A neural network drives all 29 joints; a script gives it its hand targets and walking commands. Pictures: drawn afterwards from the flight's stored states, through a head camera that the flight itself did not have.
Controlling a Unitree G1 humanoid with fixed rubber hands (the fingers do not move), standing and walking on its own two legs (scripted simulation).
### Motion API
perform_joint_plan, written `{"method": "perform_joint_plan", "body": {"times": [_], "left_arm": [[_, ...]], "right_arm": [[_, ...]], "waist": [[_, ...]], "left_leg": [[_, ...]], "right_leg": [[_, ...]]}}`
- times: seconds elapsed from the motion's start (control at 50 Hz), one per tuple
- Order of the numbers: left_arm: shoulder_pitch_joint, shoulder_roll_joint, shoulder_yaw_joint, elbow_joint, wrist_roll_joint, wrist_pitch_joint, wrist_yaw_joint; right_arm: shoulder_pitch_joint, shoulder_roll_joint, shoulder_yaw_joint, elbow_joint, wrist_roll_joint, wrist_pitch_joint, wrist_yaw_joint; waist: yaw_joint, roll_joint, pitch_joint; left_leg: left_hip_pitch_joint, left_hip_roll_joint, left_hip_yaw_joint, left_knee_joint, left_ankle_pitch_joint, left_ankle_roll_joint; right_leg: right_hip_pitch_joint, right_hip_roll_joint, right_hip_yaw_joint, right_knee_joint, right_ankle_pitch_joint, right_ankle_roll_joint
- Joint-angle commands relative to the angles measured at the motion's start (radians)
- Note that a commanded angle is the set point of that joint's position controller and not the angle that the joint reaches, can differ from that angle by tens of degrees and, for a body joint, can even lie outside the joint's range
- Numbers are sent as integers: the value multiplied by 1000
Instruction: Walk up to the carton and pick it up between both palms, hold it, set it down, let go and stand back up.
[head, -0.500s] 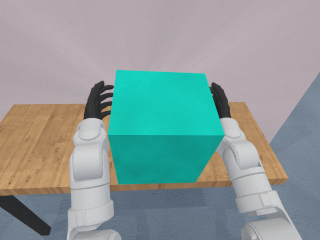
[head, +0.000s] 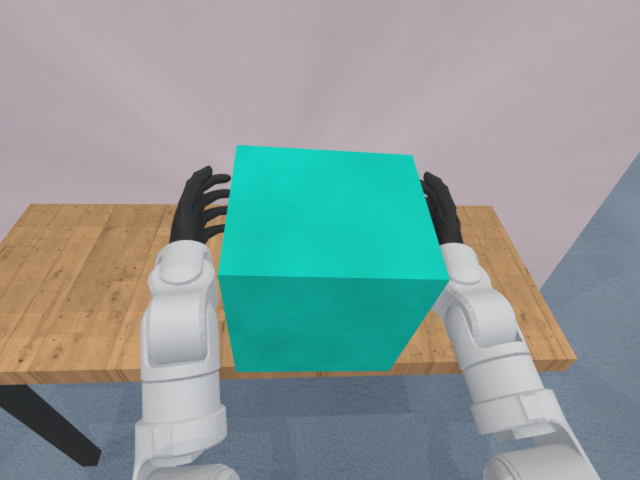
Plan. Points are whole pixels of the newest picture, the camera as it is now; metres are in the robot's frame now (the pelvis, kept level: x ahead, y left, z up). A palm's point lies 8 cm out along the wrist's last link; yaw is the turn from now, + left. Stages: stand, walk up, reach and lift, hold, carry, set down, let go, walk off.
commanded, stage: hold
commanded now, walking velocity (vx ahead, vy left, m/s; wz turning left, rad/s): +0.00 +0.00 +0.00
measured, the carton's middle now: (320, 268) +0.33 +0.01 +0.13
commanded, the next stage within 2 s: none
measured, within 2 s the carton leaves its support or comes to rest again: neither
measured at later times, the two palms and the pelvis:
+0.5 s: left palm (193, 233) +0.35 +0.14 +0.18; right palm (443, 235) +0.35 -0.14 +0.16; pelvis +0.00 +0.00 +0.00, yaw +0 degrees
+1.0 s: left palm (193, 235) +0.35 +0.15 +0.18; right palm (441, 238) +0.35 -0.14 +0.16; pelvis +0.00 +0.00 +0.00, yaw +0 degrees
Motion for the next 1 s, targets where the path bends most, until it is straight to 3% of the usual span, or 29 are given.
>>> {"method": "perform_joint_plan", "body": {"times": [0.0, 0.1, 0.3, 0.52, 0.66, 0.84, 0.98], "left_arm": [[-528, -387, -451, -106, -144, -62, -98], [-514, -373, -391, -45, -121, -39, -103], [-549, -397, -447, -111, -144, -73, -106], [-512, -377, -406, -77, -123, -47, -112], [-538, -393, -448, -111, -145, -65, -107], [-518, -380, -412, -74, -125, -47, -101], [-534, -391, -436, -102, -136, -57, -103]], "right_arm": [[-663, 374, 305, -253, 38, -65, 72], [-662, 367, 267, -191, 31, -55, 85], [-700, 391, 314, -272, 40, -79, 66], [-665, 375, 293, -224, 46, -61, 71], [-691, 384, 312, -273, 43, -74, 64], [-663, 368, 280, -212, 37, -61, 79], [-695, 378, 297, -259, 38, -74, 73]], "waist": [[-5, 92, -439], [7, 64, -371], [-7, 97, -500], [-1, 66, -404], [-9, 86, -462], [0, 81, -406], [-6, 84, -458]], "left_leg": [[270, 2, -2, 8, 77, -22], [222, 8, 6, -20, -8, -10], [277, -8, -6, 28, 152, -15], [236, -2, -2, -2, 76, -12], [270, -3, -6, 19, 128, -18], [244, 3, 1, -4, 49, -16], [268, -1, -4, 16, 117, -16]], "right_leg": [[-79, -15, -2, -20, 186, 87], [-75, -26, 2, -33, 104, 88], [-37, -16, 3, 0, 283, 96], [-36, -24, 6, -16, 219, 94], [-47, -15, 1, -10, 250, 91], [-63, -20, 0, -23, 164, 88], [-46, -15, 0, -12, 230, 90]]}}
